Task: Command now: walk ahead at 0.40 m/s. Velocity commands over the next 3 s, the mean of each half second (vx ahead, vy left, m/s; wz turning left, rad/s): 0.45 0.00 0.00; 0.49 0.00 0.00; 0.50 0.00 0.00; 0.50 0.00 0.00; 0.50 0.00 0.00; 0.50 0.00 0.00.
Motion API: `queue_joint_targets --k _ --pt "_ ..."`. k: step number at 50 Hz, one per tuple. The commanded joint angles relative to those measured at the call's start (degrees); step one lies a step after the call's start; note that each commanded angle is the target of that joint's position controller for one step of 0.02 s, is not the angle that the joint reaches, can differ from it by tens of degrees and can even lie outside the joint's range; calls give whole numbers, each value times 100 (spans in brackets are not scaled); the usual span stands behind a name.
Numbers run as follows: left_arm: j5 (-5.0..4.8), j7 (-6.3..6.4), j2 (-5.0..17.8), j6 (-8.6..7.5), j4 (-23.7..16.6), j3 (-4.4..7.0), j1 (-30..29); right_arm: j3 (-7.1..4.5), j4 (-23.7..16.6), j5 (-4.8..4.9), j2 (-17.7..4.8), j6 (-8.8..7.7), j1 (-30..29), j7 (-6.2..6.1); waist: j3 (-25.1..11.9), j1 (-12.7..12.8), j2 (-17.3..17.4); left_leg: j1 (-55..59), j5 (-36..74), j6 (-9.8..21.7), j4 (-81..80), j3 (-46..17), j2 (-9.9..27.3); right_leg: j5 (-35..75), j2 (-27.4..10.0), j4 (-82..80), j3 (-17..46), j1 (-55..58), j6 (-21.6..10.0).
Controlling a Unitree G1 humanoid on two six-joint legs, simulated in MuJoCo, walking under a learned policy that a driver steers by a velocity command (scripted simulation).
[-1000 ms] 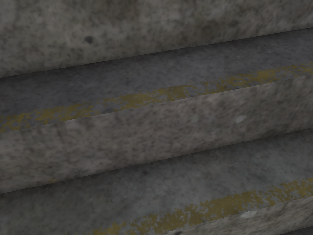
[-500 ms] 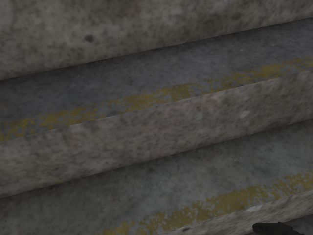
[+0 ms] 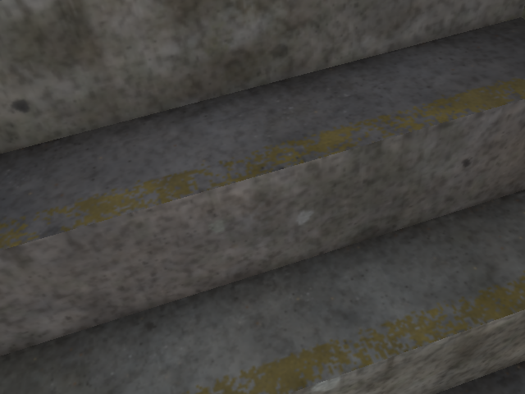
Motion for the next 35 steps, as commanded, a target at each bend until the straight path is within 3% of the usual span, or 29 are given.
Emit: queue_joint_targets --k 1,2,3,4,5,6,7,8,9,10,13,15,19,22,24,26,27,28,29,30,31,32,33,34,35 --pt "141 0 732 22 592 255 1101 694 -1827 120 1656 -341 -2586 232 921 305 -1440 -4884 371 331 4637 -223 -363 189 -1611 -2406 2550 1884 -1171" --pt "241 40 110 -94 666 65 785 683 -1792 104 1510 -343 -2057 265 940 -3 -1368 -5096 663 515 5270 -297 -433 308 -1490 -2446 2208 1549 -1049" --pt "303 100 -245 -176 887 -67 848 712 -1747 110 1527 -333 -1612 295 782 -194 -1371 -5458 941 694 6515 -442 -603 668 -1597 -2508 2128 1394 -1011" --pt "267 154 -257 -223 993 -138 925 761 -1722 121 1510 -292 -1166 294 691 -427 -1363 -5875 1194 774 7081 -584 -602 858 -1748 -2556 1923 1414 -906" --pt "200 223 -467 -283 1272 -99 1891 743 -1648 15 1278 -468 -1401 245 489 268 -609 -6053 1698 833 6529 -495 -724 1705 -1199 -2309 2132 2808 -817" --pt "86 252 -210 -296 1442 -23 2554 768 -1553 -223 1292 -547 -1480 226 40 507 -692 -5979 1830 778 5556 -194 -755 2924 -958 -2072 2337 3907 -874" --pt "119 326 -47 -260 1409 1 2407 772 -1545 -316 1264 -525 -1431 261 -268 297 -512 -5725 1753 662 4956 -58 -644 3380 -934 -2032 2271 4239 -863" --pt "181 431 61 -244 1310 11 2245 763 -1515 -242 1260 -420 -1411 337 -617 135 -320 -5256 1569 534 4826 -67 -635 3025 -1057 -2165 2266 4210 -901" --pt "202 515 134 -252 1248 10 2137 783 -1549 -128 1310 -292 -1487 385 -610 40 -290 -4952 1460 429 4627 7 -588 2357 -1137 -2416 2248 3852 -924" --pt "225 521 186 -283 1284 -4 2078 827 -1625 -80 1422 -185 -1790 375 -386 20 -385 -4953 1393 367 4569 111 -496 1982 -1211 -2598 2126 3359 -1016" --pt "161 599 31 -287 1534 -11 2471 830 -1631 -124 1516 -19 -2241 375 20 141 -853 -5267 1513 310 4095 204 -343 1672 -1243 -2824 1886 3376 -1170" --pt "136 673 117 -324 1612 60 2755 794 -1630 -120 1490 -4 -2367 377 -88 227 -1018 -5456 1387 330 3964 127 -284 1508 -1424 -2925 1918 3968 -1335" --pt "69 773 85 -314 1730 181 3109 763 -1741 -117 1584 3 -2863 394 -171 399 -822 -5689 858 335 3631 81 -113 1301 -1672 -3022 1809 4717 -1428" --pt "73 842 195 -268 1638 263 2830 772 -1773 -136 1597 43 -2837 417 -217 237 -662 -5395 641 265 3049 180 76 1141 -1754 -3133 1503 4636 -1347" --pt "57 851 365 -236 1461 335 2298 752 -1653 -174 1480 117 -2606 363 -324 68 -574 -4670 822 202 2319 384 183 1179 -1703 -3264 1149 4109 -1257" --pt "69 791 630 -239 1206 373 1234 721 -1496 -221 1343 207 -2049 279 -458 -423 -646 -3240 1196 221 1212 641 327 1449 -1624 -3478 627 3104 -1176" --pt "0 737 744 -187 1201 395 1124 749 -1488 -234 1331 250 -1833 169 -474 -479 -808 -2884 793 308 912 352 363 1691 -1739 -3665 517 2725 -1228" --pt "-13 672 876 -157 1103 396 649 726 -1399 -216 1179 290 -1446 86 -495 -706 -753 -2129 521 385 383 481 356 2074 -1701 -3853 149 2263 -1213" --pt "-63 609 776 -88 914 338 138 642 -1281 -184 928 292 -1300 13 -522 -834 -456 -913 457 572 -616 648 205 3241 -1243 -3651 -543 1540 -1060" --pt "-122 537 737 -70 930 290 431 581 -1298 -192 733 288 -1519 -64 -509 -592 -219 -122 209 687 -1648 1048 -72 4486 -999 -3221 -577 1350 -1218" --pt "-136 476 921 -68 950 306 614 558 -1248 -251 733 327 -1279 -153 -500 -533 -622 265 -518 716 -2440 1222 -161 5421 -1130 -2878 -271 1515 -1447" --pt "-191 447 1061 -54 763 309 258 469 -1124 -236 624 304 -645 -172 -453 -807 -969 449 -696 867 -3545 836 -31 6427 -1217 -2154 -44 1950 -1517" --pt "-235 419 946 -68 300 230 -552 312 -650 -191 396 220 97 -38 -521 -1134 -691 1137 1715 913 -5699 1315 27 6657 -963 -1143 -218 2129 -1403" --pt "-322 375 650 -59 75 131 -460 273 -189 -204 582 229 270 46 -311 -814 -610 1478 2030 903 -7663 1439 -118 5469 -759 76 -229 1909 -1307" --pt "-282 207 -180 -13 187 42 767 80 -301 -485 -252 216 -371 0 35 218 1858 2108 309 2064 -6643 -1759 813 2649 881 3132 4 -1709 -707"
Next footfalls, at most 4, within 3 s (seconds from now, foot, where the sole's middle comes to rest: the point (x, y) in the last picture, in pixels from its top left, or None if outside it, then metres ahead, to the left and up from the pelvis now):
0.70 left None -0.02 0.11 -0.67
0.82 left None -0.07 0.14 -0.75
1.22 right None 0.04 -0.20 -0.75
1.74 left None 0.22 0.06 -0.49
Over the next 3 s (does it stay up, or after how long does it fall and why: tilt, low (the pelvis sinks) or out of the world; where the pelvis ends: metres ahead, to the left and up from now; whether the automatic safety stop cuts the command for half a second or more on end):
stays up -0.05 0.06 0.06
